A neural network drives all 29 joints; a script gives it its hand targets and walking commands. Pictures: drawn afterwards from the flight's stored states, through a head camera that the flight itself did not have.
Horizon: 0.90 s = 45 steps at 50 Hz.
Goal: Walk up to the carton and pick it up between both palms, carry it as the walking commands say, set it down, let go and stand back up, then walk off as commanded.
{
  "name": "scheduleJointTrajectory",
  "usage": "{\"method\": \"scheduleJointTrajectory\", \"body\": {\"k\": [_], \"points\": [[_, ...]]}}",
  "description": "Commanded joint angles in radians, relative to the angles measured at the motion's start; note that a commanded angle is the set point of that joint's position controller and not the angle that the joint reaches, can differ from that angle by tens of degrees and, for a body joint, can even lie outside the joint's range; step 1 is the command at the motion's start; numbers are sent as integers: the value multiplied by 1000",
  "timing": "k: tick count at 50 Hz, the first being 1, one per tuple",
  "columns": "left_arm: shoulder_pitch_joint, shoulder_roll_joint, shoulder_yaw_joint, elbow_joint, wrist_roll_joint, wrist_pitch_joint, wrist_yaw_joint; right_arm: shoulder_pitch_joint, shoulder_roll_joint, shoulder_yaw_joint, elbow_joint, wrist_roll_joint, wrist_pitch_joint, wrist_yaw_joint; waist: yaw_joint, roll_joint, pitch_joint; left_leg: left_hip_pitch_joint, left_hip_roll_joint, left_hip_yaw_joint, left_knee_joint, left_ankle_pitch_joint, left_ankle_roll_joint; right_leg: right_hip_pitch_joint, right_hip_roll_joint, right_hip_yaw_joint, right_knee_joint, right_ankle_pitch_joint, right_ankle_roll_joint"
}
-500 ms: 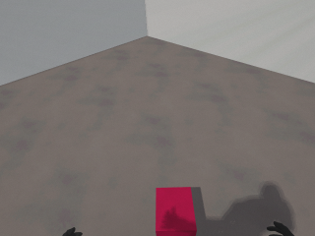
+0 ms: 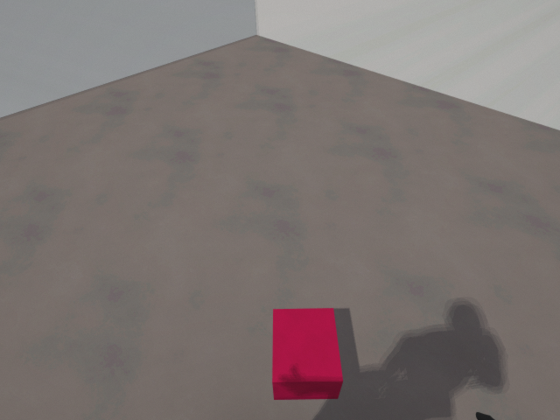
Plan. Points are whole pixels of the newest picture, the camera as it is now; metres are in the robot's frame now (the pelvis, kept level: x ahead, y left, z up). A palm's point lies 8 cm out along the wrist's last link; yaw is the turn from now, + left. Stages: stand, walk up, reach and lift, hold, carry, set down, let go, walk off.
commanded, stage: walk off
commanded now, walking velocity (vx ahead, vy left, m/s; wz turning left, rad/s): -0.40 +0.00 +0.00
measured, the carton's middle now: (304, 352) +0.52 -0.05 -0.69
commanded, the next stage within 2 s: none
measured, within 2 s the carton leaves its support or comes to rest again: neither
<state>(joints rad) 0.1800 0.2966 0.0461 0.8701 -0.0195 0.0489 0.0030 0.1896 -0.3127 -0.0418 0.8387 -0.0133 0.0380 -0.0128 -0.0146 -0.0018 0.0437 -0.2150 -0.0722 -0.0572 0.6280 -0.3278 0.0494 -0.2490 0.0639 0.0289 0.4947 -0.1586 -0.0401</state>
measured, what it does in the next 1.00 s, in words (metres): walks backwards: left foot, then right foot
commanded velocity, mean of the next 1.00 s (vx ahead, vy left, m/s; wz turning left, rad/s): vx -0.40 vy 0.00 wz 0.00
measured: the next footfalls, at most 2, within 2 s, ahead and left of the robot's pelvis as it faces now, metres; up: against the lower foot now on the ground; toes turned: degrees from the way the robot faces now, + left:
left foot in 0.14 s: -0.02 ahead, +0.12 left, +0.00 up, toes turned -4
right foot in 0.68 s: -0.27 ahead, -0.08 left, +0.00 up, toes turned -2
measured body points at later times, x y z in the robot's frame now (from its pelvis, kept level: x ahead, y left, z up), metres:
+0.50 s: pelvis -0.16 +0.06 +0.01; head -0.15 +0.10 +0.45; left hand -0.05 +0.32 -0.15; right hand -0.09 -0.23 -0.09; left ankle -0.06 +0.12 -0.73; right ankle -0.27 -0.10 -0.62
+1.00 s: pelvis -0.39 +0.08 -0.01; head -0.37 +0.08 +0.44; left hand -0.25 +0.34 -0.13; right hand -0.33 -0.22 -0.13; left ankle -0.42 +0.19 -0.71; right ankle -0.31 -0.08 -0.73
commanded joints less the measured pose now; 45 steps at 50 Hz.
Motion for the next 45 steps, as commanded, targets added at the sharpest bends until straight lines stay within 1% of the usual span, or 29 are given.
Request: {"method": "scheduleJointTrajectory", "body": {"k": [1, 4, 7, 8, 9, 10, 11, 12, 13, 14, 16, 18, 21, 22, 23, 28, 29, 31, 33, 34, 35, 36, 37, 38, 39, 40, 42, 44, 45], "points": [[-72, 162, 33, -84, 64, 30, 11, 94, -92, -23, 12, 6, 48, -18, 10, -177, 17, -47, 45, 34, 292, -232, -40, -173, -383, 390, -239, 291, -184], [-63, 144, 29, -85, 72, 37, 21, 118, -94, -33, 9, 15, 57, -35, 10, -150, -29, -58, 72, 14, 216, -228, -50, -46, -354, 373, -208, 384, -157], [-7, 161, 46, -69, 58, 45, 26, 177, -71, -29, 28, 29, 37, -32, 15, -138, -161, 40, 86, 17, -238, 43, -47, 79, -250, 289, -105, 285, -41], [47, 132, 40, -71, 56, 39, 24, 172, -116, -40, 19, 14, 30, -35, 28, 13, -172, 80, 191, -135, -348, 68, -12, 10, -156, 200, -5, 91, 23], [-56, 87, 41, -112, 57, 33, 38, 94, -233, -63, -10, 1, 35, -29, -24, 409, -66, -39, 472, -389, -398, 386, 138, -230, 74, 22, 304, -373, 87], [-81, 135, 57, -100, 76, 43, 48, 68, -192, -49, -39, -23, 35, -32, -40, 259, -1, -181, 535, -395, -356, 694, 197, -207, 78, 118, 636, -539, 92], [-40, 113, 60, -69, 60, 58, 43, 14, -169, -39, -51, -18, 35, -38, 16, 134, 7, -246, 458, -269, -317, 706, 176, -143, 87, 186, 774, -480, 74], [13, 106, 63, -46, 51, 66, 39, -81, -132, -30, -80, -22, 40, -43, 68, 80, 20, -267, 384, -177, -298, 629, 131, -123, 79, 173, 854, -409, 85], [49, 137, 72, -38, 56, 70, 38, -138, -134, -37, -98, -17, 40, -43, 92, 80, 5, -180, 348, -156, -278, 593, 113, -171, 81, 161, 909, -348, 100], [80, 151, 78, -17, 58, 67, 35, -162, -127, -38, -121, -11, 43, -40, 88, 114, 6, -141, 324, -147, -262, 632, 122, -200, 84, 148, 955, -336, 122], [34, 143, 71, -27, 48, 70, 35, -159, -117, -40, -135, -6, 51, -33, 53, 152, 10, -95, 299, -117, -281, 485, 119, -212, 73, 129, 953, -317, 146], [0, 115, 69, -33, 42, 68, 32, -93, -121, -42, -109, -9, 48, -39, 23, 149, 5, -6, 316, -190, -324, 322, 121, -232, 65, 135, 868, -324, 152], [-22, 111, 58, -44, 31, 70, 34, -38, -137, -50, -78, -3, 41, -37, -1, 209, 29, 16, 334, -238, -350, 276, 134, -192, 45, 113, 725, -363, 147], [-41, 123, 65, -44, 30, 66, 33, -30, -129, -50, -63, -4, 39, -38, -9, 162, 20, 37, 337, -236, -351, 299, 130, -184, 44, 111, 708, -363, 138], [-10, 125, 63, -43, 25, 63, 33, -22, -153, -55, -56, 2, 39, -39, 8, 215, 0, 34, 336, -228, -348, 304, 131, -138, 39, 111, 682, -378, 134], [74, 92, 48, -16, 13, 67, 29, -34, -147, -60, -51, -6, 53, -46, 25, 221, 1, -39, 377, -259, -428, 116, 109, 20, -48, 72, 367, -406, 85], [115, 71, 39, -6, 9, 62, 28, -22, -142, -63, -44, -7, 63, -53, 24, 260, -21, -35, 354, -228, -446, 50, 88, 77, -49, 25, 287, -407, 72], [163, 72, 42, 19, 9, 65, 27, -2, -149, -63, -40, -5, 75, -59, 29, 224, 5, -119, 357, -239, -473, -56, 62, 146, -57, -19, 153, -362, 37], [213, 71, 44, 47, 19, 63, 25, -14, -135, -59, -37, 10, 75, -58, 60, 124, 40, -229, 271, -151, -349, -177, -9, 168, -71, 7, -9, -245, -5], [181, 128, 47, 16, 43, 61, 20, -13, -89, -51, -49, 24, 76, -50, 80, -146, 76, -326, 122, -19, -25, -270, -67, 43, -262, 308, -207, -349, -67], [49, 214, 51, -63, 52, 61, 22, -7, -56, -49, -53, 1, 78, -51, 61, -265, 100, -358, -67, 59, 410, -348, -107, -242, -501, 543, -345, -454, -125], [-31, 301, 67, -80, 66, 66, 37, -116, -63, -52, -93, -24, 86, -47, 90, -302, 203, -230, -87, -155, 603, -359, -80, -579, -508, 470, -426, -492, -167], [-193, 211, 44, -96, 68, 65, 45, -62, -96, -63, -70, -4, 83, -35, -20, -213, 269, -171, -89, -176, 694, -241, -68, -621, -374, 353, -371, -368, -108], [-289, 163, 37, -120, 67, 61, 49, 8, -144, -81, -31, -3, 77, -32, -53, -201, 250, -182, -110, -142, 789, -175, -75, -525, -328, 270, -328, -226, -97], [-298, 132, 31, -143, 63, 63, 43, 74, -142, -81, 1, -4, 72, -36, -47, -148, 158, -204, -112, -116, 867, -132, -92, -358, -292, 219, -283, -85, -83], [-266, 112, 31, -153, 47, 57, 43, 79, -141, -80, 8, -12, 73, -35, -35, -166, 159, -277, -103, -107, 885, -125, -98, -248, -290, 235, -235, 80, -97], [-112, 121, 46, -125, 43, 24, 42, 50, -130, -78, -10, -13, 62, -26, 24, -112, -40, -361, -76, -142, 830, -179, -108, 162, -327, 283, -78, 457, -155], [13, 103, 41, -109, 41, 8, 50, -15, -105, -62, -43, -1, 50, -13, 74, -122, -122, -389, -40, -132, 673, -215, -119, 349, -350, 306, -39, 633, -164], [40, 122, 46, -105, 49, 6, 49, -30, -79, -49, -47, 10, 53, -11, 74, -161, -121, -368, -6, -113, 548, -223, -119, 353, -340, 325, -45, 627, -157]]}}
